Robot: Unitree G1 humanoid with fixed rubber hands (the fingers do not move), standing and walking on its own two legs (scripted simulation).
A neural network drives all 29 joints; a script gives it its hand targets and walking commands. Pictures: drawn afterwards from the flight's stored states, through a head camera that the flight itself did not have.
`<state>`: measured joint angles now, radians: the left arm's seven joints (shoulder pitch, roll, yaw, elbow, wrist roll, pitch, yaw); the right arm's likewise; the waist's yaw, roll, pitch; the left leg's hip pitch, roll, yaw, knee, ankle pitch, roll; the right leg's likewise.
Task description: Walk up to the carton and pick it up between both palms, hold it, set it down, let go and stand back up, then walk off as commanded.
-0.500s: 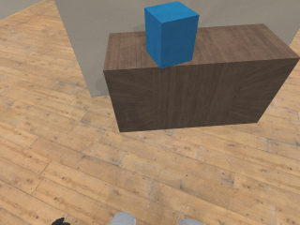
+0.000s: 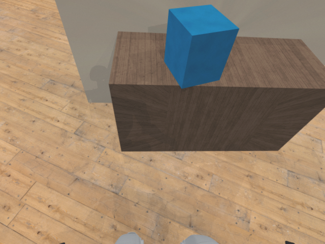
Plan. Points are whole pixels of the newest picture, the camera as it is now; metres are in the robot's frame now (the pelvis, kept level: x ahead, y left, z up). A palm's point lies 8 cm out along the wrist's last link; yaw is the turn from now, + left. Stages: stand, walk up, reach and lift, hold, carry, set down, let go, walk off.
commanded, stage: walk up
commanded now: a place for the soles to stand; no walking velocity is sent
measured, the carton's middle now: (196, 47) +0.86 -0.16 -0.01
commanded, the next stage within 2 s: none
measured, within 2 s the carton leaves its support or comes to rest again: neither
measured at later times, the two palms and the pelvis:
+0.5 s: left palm (96, 209) +0.22 +0.19 -0.11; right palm (314, 220) +0.18 -0.43 -0.13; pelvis +0.15 -0.12 -0.01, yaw -2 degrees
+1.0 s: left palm (106, 174) +0.33 +0.18 -0.14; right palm (307, 176) +0.30 -0.44 -0.09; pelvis +0.26 -0.12 -0.01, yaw +2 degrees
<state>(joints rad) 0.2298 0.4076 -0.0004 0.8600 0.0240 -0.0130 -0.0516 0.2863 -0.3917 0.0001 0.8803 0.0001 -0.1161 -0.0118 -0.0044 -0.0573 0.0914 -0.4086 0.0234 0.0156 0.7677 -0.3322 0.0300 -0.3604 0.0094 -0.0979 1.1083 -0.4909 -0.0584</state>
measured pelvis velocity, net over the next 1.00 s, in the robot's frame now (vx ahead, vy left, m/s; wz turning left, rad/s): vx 0.26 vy -0.12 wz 0.03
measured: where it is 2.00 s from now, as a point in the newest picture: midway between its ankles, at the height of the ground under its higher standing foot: (181, 218)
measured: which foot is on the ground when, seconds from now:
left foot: down 0.00-0.36, up 0.38-0.80, down 0.82-1.00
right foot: up 0.00-0.32, down 0.34-0.84, up 0.86-1.00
